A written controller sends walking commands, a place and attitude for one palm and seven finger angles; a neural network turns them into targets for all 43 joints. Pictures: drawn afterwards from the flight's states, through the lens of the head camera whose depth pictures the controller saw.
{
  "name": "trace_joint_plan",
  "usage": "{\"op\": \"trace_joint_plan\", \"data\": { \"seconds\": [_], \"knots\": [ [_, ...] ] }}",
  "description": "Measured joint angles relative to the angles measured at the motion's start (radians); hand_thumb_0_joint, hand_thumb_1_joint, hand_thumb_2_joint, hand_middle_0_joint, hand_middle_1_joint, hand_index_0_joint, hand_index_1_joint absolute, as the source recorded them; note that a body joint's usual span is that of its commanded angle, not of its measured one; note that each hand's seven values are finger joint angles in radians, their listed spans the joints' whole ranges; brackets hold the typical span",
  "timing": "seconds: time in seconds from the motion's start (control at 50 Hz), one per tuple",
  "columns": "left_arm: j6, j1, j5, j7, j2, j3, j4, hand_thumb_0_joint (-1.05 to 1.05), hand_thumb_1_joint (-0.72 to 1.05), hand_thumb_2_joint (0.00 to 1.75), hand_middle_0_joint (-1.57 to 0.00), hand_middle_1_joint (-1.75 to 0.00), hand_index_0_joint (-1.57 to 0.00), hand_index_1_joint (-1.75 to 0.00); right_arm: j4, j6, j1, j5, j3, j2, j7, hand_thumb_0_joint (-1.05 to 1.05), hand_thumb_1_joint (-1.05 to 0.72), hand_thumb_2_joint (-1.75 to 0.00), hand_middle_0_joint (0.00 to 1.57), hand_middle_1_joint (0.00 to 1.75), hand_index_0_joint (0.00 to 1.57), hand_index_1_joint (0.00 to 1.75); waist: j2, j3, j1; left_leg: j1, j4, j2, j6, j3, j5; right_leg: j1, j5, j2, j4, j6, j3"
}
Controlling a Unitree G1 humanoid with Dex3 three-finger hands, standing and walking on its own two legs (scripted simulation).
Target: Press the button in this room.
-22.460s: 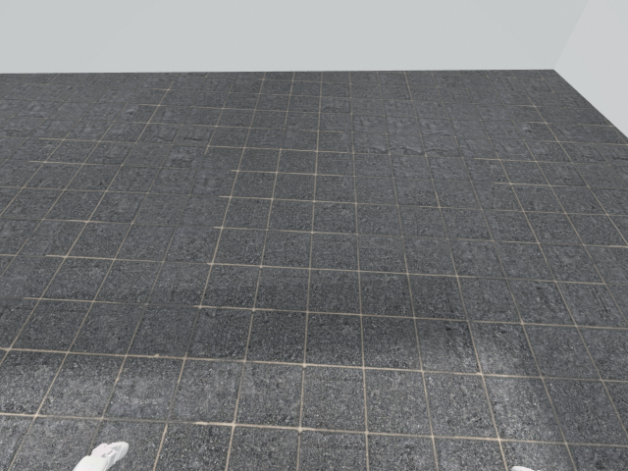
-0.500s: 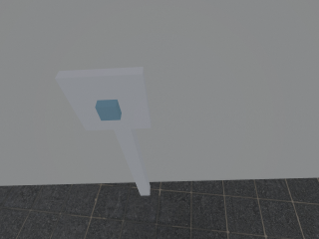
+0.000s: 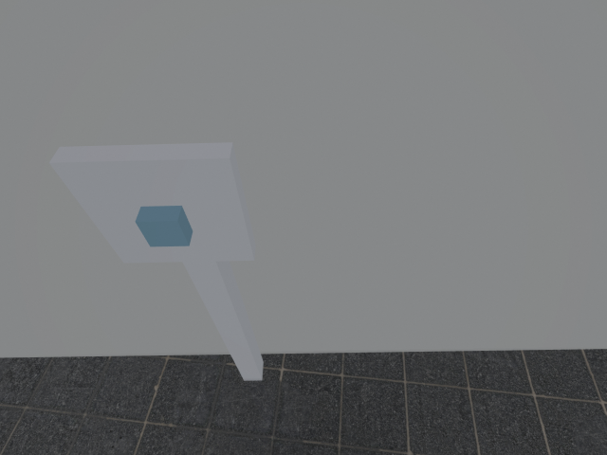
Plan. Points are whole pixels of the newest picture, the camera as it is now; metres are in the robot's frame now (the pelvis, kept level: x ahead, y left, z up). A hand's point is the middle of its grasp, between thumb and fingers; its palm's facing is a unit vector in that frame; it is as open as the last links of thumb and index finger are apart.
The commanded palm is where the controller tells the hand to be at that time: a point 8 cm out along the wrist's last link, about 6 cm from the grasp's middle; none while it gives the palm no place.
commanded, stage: come to a stop and stand still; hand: left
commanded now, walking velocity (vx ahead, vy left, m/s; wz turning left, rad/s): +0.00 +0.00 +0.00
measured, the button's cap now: (166, 224) +0.39 +0.21 +0.08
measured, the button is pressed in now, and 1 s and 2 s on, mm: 0 0 0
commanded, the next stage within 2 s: look again from close up in 0.52 s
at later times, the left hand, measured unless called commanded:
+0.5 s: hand out of the picture -0.02 +0.15 -0.17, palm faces +0.04 -0.98 -0.21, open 7.3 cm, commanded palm none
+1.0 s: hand out of the picture -0.04 +0.16 -0.17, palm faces +0.04 -0.98 -0.18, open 7.4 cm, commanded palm none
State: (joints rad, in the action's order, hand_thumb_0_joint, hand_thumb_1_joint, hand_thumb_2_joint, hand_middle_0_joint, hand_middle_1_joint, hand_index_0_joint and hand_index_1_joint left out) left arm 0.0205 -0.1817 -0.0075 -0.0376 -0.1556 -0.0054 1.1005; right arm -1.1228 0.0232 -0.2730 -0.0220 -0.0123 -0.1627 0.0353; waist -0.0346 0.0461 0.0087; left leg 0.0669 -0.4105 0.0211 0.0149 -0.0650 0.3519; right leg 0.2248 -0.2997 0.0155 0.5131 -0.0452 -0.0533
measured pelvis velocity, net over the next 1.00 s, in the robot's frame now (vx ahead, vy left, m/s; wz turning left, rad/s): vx -0.02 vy -0.01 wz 0.01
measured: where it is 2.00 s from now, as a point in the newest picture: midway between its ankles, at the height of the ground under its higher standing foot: outside the picture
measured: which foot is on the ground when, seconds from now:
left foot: down 0.00-1.00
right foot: down 0.00-1.00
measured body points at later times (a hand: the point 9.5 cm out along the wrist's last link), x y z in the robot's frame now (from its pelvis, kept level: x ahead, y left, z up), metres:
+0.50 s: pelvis -0.02 -0.02 +0.00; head +0.00 -0.03 +0.45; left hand -0.02 +0.20 -0.15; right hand -0.03 -0.24 -0.16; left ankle -0.09 +0.12 -0.74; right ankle -0.02 -0.09 -0.74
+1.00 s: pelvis -0.02 -0.01 +0.00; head +0.00 -0.01 +0.45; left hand -0.04 +0.21 -0.16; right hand -0.07 -0.20 -0.16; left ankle -0.09 +0.12 -0.74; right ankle -0.02 -0.09 -0.74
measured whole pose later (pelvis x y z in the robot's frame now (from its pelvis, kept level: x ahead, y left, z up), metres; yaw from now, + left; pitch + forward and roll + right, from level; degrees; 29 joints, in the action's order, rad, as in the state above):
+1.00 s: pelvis -0.02 -0.01 +0.00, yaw +0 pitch +0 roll +0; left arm 0.01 -0.28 -0.01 -0.03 -0.14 0.00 1.13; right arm -1.16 0.02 -0.35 -0.02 -0.02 -0.10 0.03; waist 0.00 0.04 -0.01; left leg 0.10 -0.41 0.04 0.03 -0.05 0.32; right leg 0.22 -0.23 0.03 0.45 -0.06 -0.07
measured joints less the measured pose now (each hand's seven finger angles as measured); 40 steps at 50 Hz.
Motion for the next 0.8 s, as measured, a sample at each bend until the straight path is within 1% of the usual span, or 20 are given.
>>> {"op": "trace_joint_plan", "data": {
  "seconds": [0.2,0.38,0.58,0.8],
  "knots": [
    [-0.003,-0.034,-0.001,-0.001,-0.003,0.007,0.011,0.01,0.92,0.9,-0.2,-0.3,-0.2,-0.3,-0.004,-0.006,0.006,0.002,0.005,0.005,0.003,0.0,-0.91,-0.9,0.2,0.3,0.2,0.3,0.004,-0.003,-0.009,-0.008,0.002,0.025,0.022,0.013,-0.005,-0.02,0.01,0.023,-0.022,-0.022,-0.016],
    [-0.007,-0.068,-0.002,0.003,0.002,0.005,0.026,0.01,0.92,0.9,-0.2,-0.3,-0.2,-0.3,-0.008,-0.01,-0.001,0.002,0.004,0.013,0.002,0.0,-0.91,-0.9,0.2,0.3,0.2,0.3,0.01,-0.005,-0.015,-0.004,0.007,0.04,0.032,0.018,-0.02,-0.029,0.037,0.038,-0.053,-0.033,-0.023],
    [-0.007,-0.092,-0.002,0.006,0.01,0.004,0.034,0.01,0.91,0.9,-0.2,-0.3,-0.2,-0.3,-0.023,-0.011,-0.036,0.002,0.0,0.03,0.0,0.0,-0.91,-0.9,0.2,0.3,0.2,0.3,0.021,-0.01,-0.016,0.007,0.007,0.043,0.032,0.021,-0.035,-0.03,0.064,0.042,-0.078,-0.034,-0.026],
    [-0.008,-0.099,-0.001,0.007,0.014,0.004,0.034,0.01,0.91,0.9,-0.2,-0.3,-0.2,-0.3,-0.034,-0.006,-0.068,0.001,-0.006,0.052,-0.001,0.0,-0.91,-0.9,0.2,0.3,0.2,0.3,0.029,-0.006,-0.015,0.019,0.004,0.032,0.021,0.016,-0.042,-0.018,0.074,0.031,-0.076,-0.025,-0.02]
  ]
}}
